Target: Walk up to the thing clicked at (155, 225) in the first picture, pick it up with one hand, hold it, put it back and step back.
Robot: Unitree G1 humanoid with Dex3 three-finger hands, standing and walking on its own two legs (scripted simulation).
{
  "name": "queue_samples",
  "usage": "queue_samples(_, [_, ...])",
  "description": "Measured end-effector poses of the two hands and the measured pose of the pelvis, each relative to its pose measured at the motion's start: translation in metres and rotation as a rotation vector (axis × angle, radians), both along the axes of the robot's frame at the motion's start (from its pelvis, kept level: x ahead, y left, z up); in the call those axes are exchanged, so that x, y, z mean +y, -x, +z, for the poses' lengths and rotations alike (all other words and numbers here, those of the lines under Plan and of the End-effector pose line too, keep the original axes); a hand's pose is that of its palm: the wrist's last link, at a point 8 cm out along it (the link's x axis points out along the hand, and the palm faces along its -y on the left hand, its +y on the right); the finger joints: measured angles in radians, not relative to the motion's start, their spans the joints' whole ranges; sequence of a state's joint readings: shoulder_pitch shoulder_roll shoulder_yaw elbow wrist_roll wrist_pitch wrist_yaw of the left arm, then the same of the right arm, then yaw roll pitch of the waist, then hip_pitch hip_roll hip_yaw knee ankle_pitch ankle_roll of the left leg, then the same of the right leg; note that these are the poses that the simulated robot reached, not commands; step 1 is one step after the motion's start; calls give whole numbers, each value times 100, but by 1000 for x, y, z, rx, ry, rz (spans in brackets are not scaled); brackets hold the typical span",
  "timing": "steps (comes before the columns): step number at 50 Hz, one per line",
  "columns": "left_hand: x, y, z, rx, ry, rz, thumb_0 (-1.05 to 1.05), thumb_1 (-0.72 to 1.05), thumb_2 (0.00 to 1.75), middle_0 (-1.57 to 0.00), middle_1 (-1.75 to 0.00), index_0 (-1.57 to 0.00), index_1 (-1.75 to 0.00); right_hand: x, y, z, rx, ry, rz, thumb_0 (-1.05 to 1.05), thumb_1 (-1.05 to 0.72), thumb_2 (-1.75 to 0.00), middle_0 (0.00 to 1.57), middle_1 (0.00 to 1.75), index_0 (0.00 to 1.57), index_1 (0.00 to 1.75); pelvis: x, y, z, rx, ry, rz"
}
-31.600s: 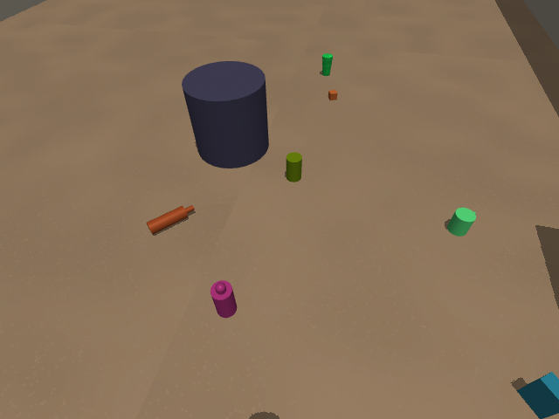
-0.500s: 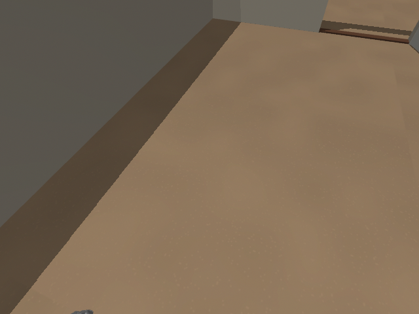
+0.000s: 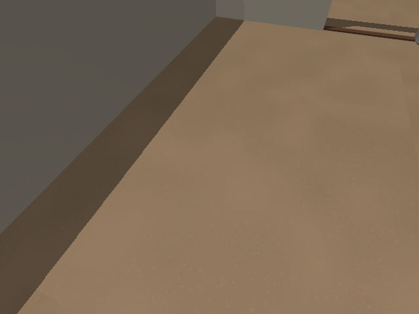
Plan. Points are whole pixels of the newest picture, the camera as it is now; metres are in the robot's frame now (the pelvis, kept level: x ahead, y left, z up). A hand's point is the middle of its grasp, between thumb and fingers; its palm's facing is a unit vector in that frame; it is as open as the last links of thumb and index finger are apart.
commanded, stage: stand
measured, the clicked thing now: out of the picture -0.48 -2.09 -0.75
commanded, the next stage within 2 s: none
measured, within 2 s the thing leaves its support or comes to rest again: neither
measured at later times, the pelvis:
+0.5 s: pelvis +0.00 +0.00 +0.00, yaw +0 degrees
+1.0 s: pelvis +0.01 +0.00 +0.00, yaw +0 degrees
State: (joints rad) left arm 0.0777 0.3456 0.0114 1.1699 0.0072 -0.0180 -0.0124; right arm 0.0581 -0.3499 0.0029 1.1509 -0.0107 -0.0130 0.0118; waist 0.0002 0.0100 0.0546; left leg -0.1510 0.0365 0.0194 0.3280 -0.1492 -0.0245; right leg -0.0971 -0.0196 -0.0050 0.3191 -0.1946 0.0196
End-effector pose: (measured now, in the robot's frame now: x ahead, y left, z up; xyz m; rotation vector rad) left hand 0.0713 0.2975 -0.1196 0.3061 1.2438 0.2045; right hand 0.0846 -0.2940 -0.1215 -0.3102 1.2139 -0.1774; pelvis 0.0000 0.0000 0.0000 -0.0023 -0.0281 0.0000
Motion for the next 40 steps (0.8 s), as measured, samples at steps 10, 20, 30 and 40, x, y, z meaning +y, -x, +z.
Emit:
queue_samples(10, [4,-8,1,-10,-5,-4,0,91,90,-21,-30,-20,-30,1,2,0,12,5,-16,1,-90,-90,20,30,21,30,3,-5,0,0,-3,-1])
queue_samples(20, [2,-13,2,-28,-2,-17,0,91,90,-21,-30,-20,-30,0,3,2,8,8,-22,1,-90,-90,20,30,21,30,3,-4,1,-2,-2,1])
queue_samples(30, [1,-8,1,-22,-1,-15,0,91,90,-21,-30,-20,-30,0,8,1,14,6,-24,1,-90,-90,20,30,21,30,3,-3,1,-5,-3,2])
queue_samples(40, [2,2,1,2,-5,-6,0,91,90,-21,-30,-20,-30,0,13,-1,31,3,-24,1,-90,-90,20,30,21,30,2,-4,1,-3,-3,3])
